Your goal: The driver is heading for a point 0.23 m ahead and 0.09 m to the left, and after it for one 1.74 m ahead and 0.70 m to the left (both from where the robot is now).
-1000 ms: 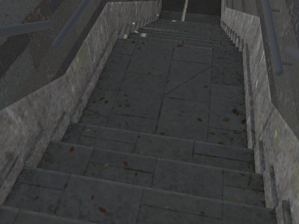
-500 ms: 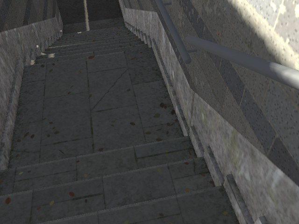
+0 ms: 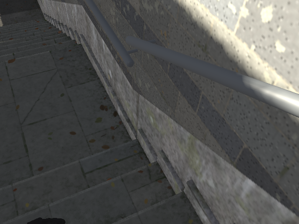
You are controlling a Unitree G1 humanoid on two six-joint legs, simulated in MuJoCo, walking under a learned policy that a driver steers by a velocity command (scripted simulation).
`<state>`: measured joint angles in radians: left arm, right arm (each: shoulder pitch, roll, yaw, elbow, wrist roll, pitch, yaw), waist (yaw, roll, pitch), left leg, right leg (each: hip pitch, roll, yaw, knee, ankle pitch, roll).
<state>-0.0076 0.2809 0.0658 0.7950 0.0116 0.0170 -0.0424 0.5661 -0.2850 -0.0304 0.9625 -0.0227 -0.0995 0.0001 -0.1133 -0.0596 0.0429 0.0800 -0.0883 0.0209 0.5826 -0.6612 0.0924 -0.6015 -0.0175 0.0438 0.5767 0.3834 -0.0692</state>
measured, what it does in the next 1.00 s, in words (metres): goes down, turning left: right foot 0.15 m lower, then left foot 0.15 m lower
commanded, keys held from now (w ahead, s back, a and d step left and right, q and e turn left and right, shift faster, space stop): q+shift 0.92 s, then shift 0.08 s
